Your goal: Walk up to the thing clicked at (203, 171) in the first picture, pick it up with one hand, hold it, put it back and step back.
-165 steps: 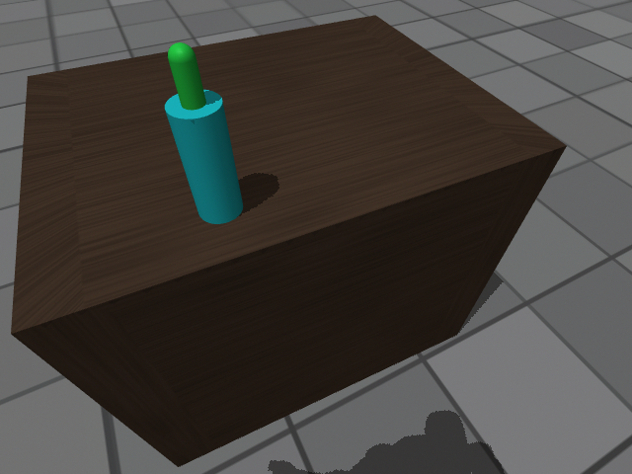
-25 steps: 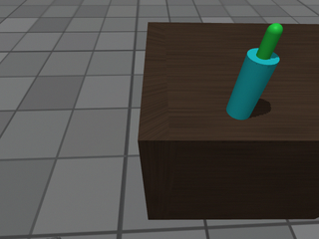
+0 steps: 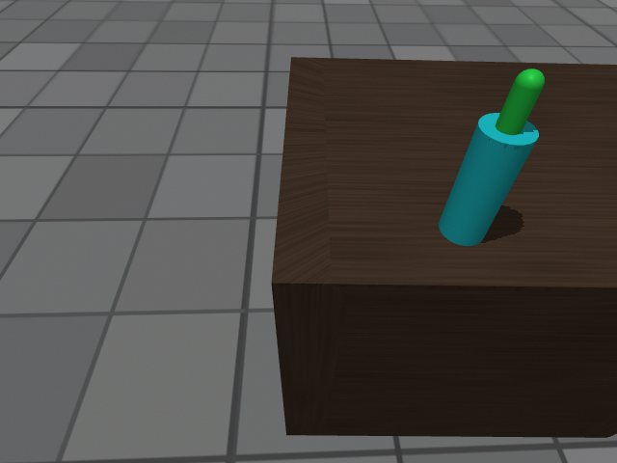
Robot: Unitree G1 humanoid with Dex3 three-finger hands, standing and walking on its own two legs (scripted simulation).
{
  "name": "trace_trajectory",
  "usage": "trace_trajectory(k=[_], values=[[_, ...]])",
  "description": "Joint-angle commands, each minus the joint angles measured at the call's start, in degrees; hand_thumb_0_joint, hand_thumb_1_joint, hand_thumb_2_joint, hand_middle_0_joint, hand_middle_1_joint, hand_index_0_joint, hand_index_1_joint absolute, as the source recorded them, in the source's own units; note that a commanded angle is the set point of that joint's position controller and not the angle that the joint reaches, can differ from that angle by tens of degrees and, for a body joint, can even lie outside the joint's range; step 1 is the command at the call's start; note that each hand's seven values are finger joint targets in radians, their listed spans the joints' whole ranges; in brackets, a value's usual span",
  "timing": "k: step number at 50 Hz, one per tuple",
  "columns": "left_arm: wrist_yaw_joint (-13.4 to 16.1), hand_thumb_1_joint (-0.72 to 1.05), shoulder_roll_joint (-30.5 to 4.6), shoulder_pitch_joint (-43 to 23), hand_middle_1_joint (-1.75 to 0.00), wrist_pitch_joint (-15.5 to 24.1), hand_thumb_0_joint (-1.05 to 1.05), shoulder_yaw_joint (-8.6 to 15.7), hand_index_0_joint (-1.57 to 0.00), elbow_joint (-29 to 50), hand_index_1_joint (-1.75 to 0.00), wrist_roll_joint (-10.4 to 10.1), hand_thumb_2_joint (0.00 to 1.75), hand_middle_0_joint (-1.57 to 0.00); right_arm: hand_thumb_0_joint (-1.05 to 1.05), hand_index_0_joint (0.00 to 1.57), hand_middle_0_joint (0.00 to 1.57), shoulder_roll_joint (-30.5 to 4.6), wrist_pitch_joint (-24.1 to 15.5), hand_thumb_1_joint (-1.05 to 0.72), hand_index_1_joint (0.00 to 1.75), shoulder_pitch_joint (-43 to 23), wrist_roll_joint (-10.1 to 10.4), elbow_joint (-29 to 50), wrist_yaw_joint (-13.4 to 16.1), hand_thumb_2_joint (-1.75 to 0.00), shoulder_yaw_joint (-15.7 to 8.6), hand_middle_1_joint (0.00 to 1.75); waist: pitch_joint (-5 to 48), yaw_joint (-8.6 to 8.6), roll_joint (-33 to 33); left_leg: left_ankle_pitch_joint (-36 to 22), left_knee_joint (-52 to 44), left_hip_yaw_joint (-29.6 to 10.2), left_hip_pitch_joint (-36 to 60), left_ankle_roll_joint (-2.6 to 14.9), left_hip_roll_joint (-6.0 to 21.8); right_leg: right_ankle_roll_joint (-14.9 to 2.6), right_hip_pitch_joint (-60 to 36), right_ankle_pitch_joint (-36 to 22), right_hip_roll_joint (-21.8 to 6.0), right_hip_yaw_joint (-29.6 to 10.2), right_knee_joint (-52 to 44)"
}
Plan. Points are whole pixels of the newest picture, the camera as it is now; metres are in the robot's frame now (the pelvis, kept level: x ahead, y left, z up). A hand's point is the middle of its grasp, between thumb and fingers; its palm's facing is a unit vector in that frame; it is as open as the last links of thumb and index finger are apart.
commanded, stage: walk up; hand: right
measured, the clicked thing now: (491, 164) +0.47 -0.23 +0.15
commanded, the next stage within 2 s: stand in 0.44 s
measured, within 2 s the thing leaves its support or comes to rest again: neither
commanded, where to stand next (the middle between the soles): +0.06 -0.02 m, yaw -2 degrees
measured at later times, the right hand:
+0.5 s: hand out of the picture +0.09 -0.25 -0.15, palm faces -0.04 +0.94 -0.34, open 7.4 cm
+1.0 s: hand out of the picture +0.09 -0.26 -0.16, palm faces -0.03 +0.94 -0.33, open 7.4 cm
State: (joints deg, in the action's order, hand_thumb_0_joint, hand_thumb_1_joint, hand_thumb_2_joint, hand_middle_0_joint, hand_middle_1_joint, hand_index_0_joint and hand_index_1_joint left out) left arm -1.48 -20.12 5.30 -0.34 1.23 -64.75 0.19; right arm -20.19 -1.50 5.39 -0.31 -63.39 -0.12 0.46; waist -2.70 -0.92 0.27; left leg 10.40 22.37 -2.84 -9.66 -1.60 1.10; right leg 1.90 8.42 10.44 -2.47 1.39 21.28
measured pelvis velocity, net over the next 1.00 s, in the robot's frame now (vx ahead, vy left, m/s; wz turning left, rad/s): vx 0.02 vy -0.01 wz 0.00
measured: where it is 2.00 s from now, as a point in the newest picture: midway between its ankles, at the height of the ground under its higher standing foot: outside the picture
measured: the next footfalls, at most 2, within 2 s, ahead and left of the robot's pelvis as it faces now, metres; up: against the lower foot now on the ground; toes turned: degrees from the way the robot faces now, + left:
none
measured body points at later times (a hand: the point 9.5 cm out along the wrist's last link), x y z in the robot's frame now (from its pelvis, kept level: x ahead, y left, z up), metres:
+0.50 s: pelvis +0.01 +0.00 +0.00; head +0.02 +0.00 +0.45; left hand +0.08 +0.30 -0.13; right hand +0.10 -0.30 -0.13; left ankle +0.02 +0.14 -0.74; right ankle +0.01 -0.14 -0.74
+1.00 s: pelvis +0.02 -0.01 +0.00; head +0.03 -0.02 +0.45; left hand +0.10 +0.30 -0.13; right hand +0.10 -0.31 -0.13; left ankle +0.02 +0.14 -0.74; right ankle +0.01 -0.14 -0.74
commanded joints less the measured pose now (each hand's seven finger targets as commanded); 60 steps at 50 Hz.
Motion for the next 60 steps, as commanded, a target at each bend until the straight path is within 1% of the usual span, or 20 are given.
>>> trace_trajectory(k=[1, 6, 9, 11, 16, 21, 22, 25, 26, 28, 30, 33, 35, 40, 43, 45, 46, 47, 54, 60], values=[[0.8, 0.90, -11.9, -3.1, -0.30, 1.3, 0.00, 2.3, -0.20, 3.6, -0.30, 0.1, 0.90, -0.20, 0.00, 0.20, 0.20, -12.3, -1.0, -0.90, 0.30, -2.8, -0.1, 2.9, 0.6, -0.90, -2.8, 0.30, 4.4, 0.57, 0.0, -3.3, -4.8, -4.0, 0.3, 2.60, 5.1, -2.99, -1.5, -1.3, -4.8, -5.0, -4.6], [0.9, 0.90, -11.8, -3.1, -0.30, 1.4, 0.00, 2.4, -0.20, 3.2, -0.30, 0.2, 0.90, -0.20, 0.00, 0.20, 0.20, -12.2, -0.9, -0.90, 0.30, -2.9, 0.0, 2.7, 0.7, -0.90, -3.0, 0.30, 5.0, 0.75, 0.3, -5.7, -4.9, -3.7, 0.8, 2.49, 5.1, -2.80, -2.5, -3.4, -4.9, -4.7, -4.5], [1.0, 0.90, -11.6, -2.3, -0.30, 1.3, 0.00, 2.3, -0.20, 3.1, -0.30, 0.1, 0.90, -0.20, 0.00, 0.20, 0.20, -11.9, -0.9, -0.90, 0.30, -3.4, -0.1, 2.8, 0.6, -0.90, -3.0, 0.30, 4.2, 0.40, -0.4, -6.0, -5.2, -3.7, 1.4, 2.30, 5.1, -2.60, -1.4, -3.3, -4.8, -4.5, -4.6], [1.1, 0.90, -11.8, -2.7, -0.30, 1.3, 0.00, 2.5, -0.20, 3.0, -0.30, 0.2, 0.90, -0.20, 0.00, 0.20, 0.20, -11.9, -0.7, -0.90, 0.30, -3.1, 0.0, 2.7, 0.6, -0.90, -3.0, 0.30, 3.8, 0.73, 0.4, -6.0, -5.1, -3.8, 0.8, 2.31, 5.1, -2.59, -1.8, -2.8, -4.7, -4.4, -5.0], [1.1, 0.90, -11.7, -2.7, -0.30, 1.2, 0.00, 2.5, -0.20, 3.3, -0.30, 0.3, 0.90, -0.20, 0.00, 0.20, 0.20, -11.9, -0.8, -0.90, 0.30, -3.0, -0.2, 2.2, 0.7, -0.90, -3.0, 0.30, 4.7, 0.60, -0.5, -4.6, -6.0, -3.8, -0.2, 2.32, 5.1, -2.71, -3.5, -3.4, -4.9, -4.4, -4.6], [1.1, 0.90, -11.6, -2.1, -0.30, 1.2, 0.00, 2.6, -0.20, 3.2, -0.30, 0.2, 0.90, -0.20, 0.00, 0.20, 0.20, -11.9, -0.8, -0.90, 0.30, -3.1, -0.2, 2.3, 0.7, -0.90, -3.0, 0.30, 4.5, 0.39, -0.5, -6.7, -5.8, -3.7, 0.0, 2.38, 5.2, -2.58, -3.8, -4.7, -4.9, -4.1, -4.4], [1.4, 0.90, -12.4, -1.7, -0.30, 1.6, 0.00, 2.2, -0.20, 3.1, -0.30, 0.4, 0.90, -0.20, 0.00, 0.20, 0.20, -11.9, -0.6, -0.90, 0.30, -2.9, -0.4, 2.0, 0.7, -0.90, -2.9, 0.30, 4.1, 0.29, -0.6, -6.4, -6.2, -3.9, 0.4, 2.09, 5.4, -2.76, -3.1, -2.6, -5.1, -4.4, -4.6], [1.5, 0.90, -12.1, -2.0, -0.30, 2.1, 0.00, 1.9, -0.20, 3.2, -0.30, 0.3, 0.90, -0.20, 0.00, 0.20, 0.20, -12.1, -0.5, -0.90, 0.30, -2.6, -0.3, 1.9, 0.5, -0.90, -2.8, 0.30, 3.7, 0.69, -0.9, -8.0, -5.7, -3.8, 1.2, 2.11, 5.5, -2.66, -2.3, -3.5, -5.2, -4.6, -5.1], [1.6, 0.90, -12.2, -1.9, -0.30, 2.2, 0.00, 1.8, -0.20, 3.2, -0.30, 0.4, 0.90, -0.20, 0.00, 0.20, 0.20, -12.3, -0.5, -0.90, 0.30, -2.5, -0.2, 1.9, 0.5, -0.90, -3.0, 0.30, 4.9, 0.61, -0.4, -8.7, -5.3, -3.8, 1.9, 2.25, 5.7, -2.72, -3.1, -4.7, -5.4, -4.5, -4.9], [1.5, 0.90, -12.4, -1.8, -0.30, 2.2, 0.00, 1.8, -0.20, 3.2, -0.30, 0.3, 0.90, -0.20, 0.00, 0.20, 0.20, -12.2, -0.4, -0.90, 0.30, -2.4, -0.1, 1.6, 0.4, -0.90, -2.9, 0.30, 4.4, 0.73, -0.7, -7.1, -5.7, -3.6, 2.1, 2.22, 5.5, -2.68, -2.6, -3.8, -5.4, -4.8, -5.2], [1.6, 0.90, -12.5, -1.7, -0.30, 2.2, 0.00, 1.7, -0.20, 3.1, -0.30, 0.2, 0.90, -0.20, 0.00, 0.20, 0.20, -12.0, -0.3, -0.90, 0.30, -2.5, -0.2, 1.8, 0.4, -0.90, -2.8, 0.30, 4.5, 0.72, -0.7, -7.3, -5.8, -3.6, 2.4, 2.19, 5.6, -2.79, -2.4, -4.1, -5.3, -4.7, -5.0], [1.5, 0.90, -12.5, -1.8, -0.30, 2.0, 0.00, 1.6, -0.20, 2.9, -0.30, 0.1, 0.90, -0.20, 0.00, 0.20, 0.20, -12.0, -0.2, -0.90, 0.30, -1.8, -0.2, 1.4, 0.3, -0.90, -2.6, 0.30, 2.8, 0.71, -0.2, -3.4, -7.0, -3.7, 0.0, 1.97, 5.2, -2.67, -2.3, -0.4, -5.0, -4.5, -5.4], [1.5, 0.90, -12.5, -1.8, -0.30, 1.9, 0.00, 1.5, -0.20, 2.9, -0.30, 0.2, 0.90, -0.20, 0.00, 0.20, 0.20, -12.2, -0.2, -0.90, 0.30, -2.0, -0.3, 1.5, 0.3, -0.90, -2.7, 0.30, 2.8, 0.73, -0.6, -2.7, -7.0, -3.8, 0.4, 2.12, 5.4, -2.79, -1.8, 0.0, -5.0, -4.6, -5.2], [1.6, 0.90, -12.6, -1.5, -0.30, 2.3, 0.00, 1.5, -0.20, 3.1, -0.30, 0.1, 0.90, -0.20, 0.00, 0.20, 0.20, -12.4, -0.5, -0.90, 0.30, -1.9, -0.1, 1.5, 0.4, -0.90, -2.7, 0.30, 5.8, 0.57, 0.1, -12.0, -5.2, -3.4, 3.3, 2.11, 5.9, -2.85, -3.8, -8.9, -5.5, -4.6, -4.0], [1.7, 0.90, -12.4, -1.4, -0.30, 2.2, 0.00, 1.4, -0.20, 3.1, -0.30, 0.0, 0.90, -0.20, 0.00, 0.20, 0.20, -12.3, -0.5, -0.90, 0.30, -2.0, -0.1, 1.4, 0.5, -0.90, -2.6, 0.30, 5.7, 0.57, -0.4, -13.5, -5.2, -3.2, 4.0, 2.03, 6.0, -2.73, -3.8, -10.2, -5.3, -4.2, -3.8], [1.7, 0.90, -12.5, -1.8, -0.30, 2.1, 0.00, 1.4, -0.20, 3.1, -0.30, 0.0, 0.90, -0.20, 0.00, 0.20, 0.20, -12.6, -0.4, -0.90, 0.30, -1.4, -0.1, 1.2, 0.5, -0.90, -2.5, 0.30, 5.4, 0.81, -0.6, -12.8, -5.2, -2.8, 3.5, 2.03, 5.9, -2.77, -4.1, -10.1, -5.5, -4.6, -4.0], [1.7, 0.90, -12.7, -1.4, -0.30, 2.0, 0.00, 1.4, -0.20, 3.1, -0.30, 0.1, 0.90, -0.20, 0.00, 0.20, 0.20, -12.4, -0.3, -0.90, 0.30, -1.8, -0.1, 1.2, 0.5, -0.90, -2.6, 0.30, 5.3, 0.59, -0.4, -11.8, -5.5, -3.0, 3.7, 1.92, 5.9, -2.65, -3.3, -8.9, -5.1, -4.1, -4.1], [1.7, 0.90, -13.0, -1.6, -0.30, 2.0, 0.00, 1.4, -0.20, 2.9, -0.30, 0.0, 0.90, -0.20, 0.00, 0.20, 0.20, -12.1, -0.2, -0.90, 0.30, -1.3, 0.0, 1.1, 0.5, -0.90, -2.5, 0.30, 4.2, 0.87, 0.4, -10.2, -5.9, -3.0, 2.7, 1.79, 5.8, -2.65, -3.2, -7.3, -5.2, -4.4, -4.5], [1.8, 0.90, -13.0, -1.9, -0.30, 2.0, 0.00, 1.4, -0.20, 3.2, -0.30, 0.1, 0.90, -0.20, 0.00, 0.20, 0.20, -12.4, 0.1, -0.90, 0.30, -1.5, -0.2, 1.3, 0.5, -0.90, -2.7, 0.30, 4.1, 0.84, 0.1, -7.8, -5.9, -2.7, 2.7, 1.75, 5.7, -2.95, -2.7, -5.5, -5.1, -4.7, -5.0], [1.8, 0.90, -13.2, -1.8, -0.30, 2.2, 0.00, 1.4, -0.20, 3.4, -0.30, 0.1, 0.90, -0.20, 0.00, 0.20, 0.20, -12.0, -0.1, -0.90, 0.30, -1.6, -0.1, 1.5, 0.4, -0.90, -2.5, 0.30, 5.2, 0.86, 0.1, -10.6, -5.4, -2.5, 4.2, 1.83, 6.0, -3.06, -3.4, -9.0, -5.3, -5.0, -4.6]])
